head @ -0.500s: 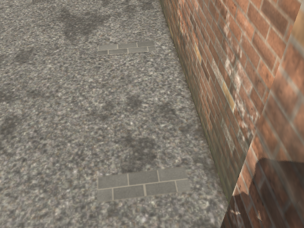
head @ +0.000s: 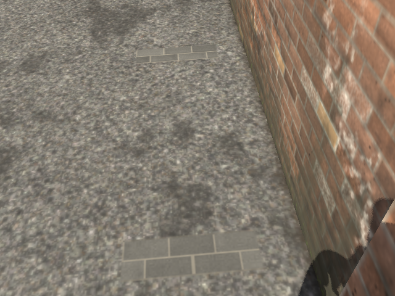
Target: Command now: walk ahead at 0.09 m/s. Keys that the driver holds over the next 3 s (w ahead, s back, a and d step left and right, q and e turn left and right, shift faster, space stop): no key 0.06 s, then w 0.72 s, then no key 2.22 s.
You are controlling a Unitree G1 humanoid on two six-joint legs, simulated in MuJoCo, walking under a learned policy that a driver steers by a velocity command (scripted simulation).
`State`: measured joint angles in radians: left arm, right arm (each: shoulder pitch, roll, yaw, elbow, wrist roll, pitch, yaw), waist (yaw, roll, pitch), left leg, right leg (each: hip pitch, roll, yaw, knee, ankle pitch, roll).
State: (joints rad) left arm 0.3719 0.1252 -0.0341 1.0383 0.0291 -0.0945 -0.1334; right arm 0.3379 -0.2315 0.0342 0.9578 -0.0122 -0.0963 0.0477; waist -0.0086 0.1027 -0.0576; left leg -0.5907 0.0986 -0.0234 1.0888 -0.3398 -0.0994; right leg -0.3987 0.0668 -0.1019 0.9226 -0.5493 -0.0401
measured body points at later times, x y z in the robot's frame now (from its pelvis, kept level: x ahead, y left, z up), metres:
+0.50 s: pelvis +0.09 +0.05 +0.00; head +0.10 +0.05 +0.45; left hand +0.23 +0.29 -0.12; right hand -0.01 -0.20 -0.15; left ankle +0.01 +0.11 -0.68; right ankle +0.12 -0.09 -0.60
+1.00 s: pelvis +0.32 +0.07 -0.22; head +0.32 +0.08 +0.23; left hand +0.24 +0.25 -0.38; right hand +0.51 -0.15 -0.33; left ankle +0.49 +0.22 -0.92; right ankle +0.19 -0.05 -0.88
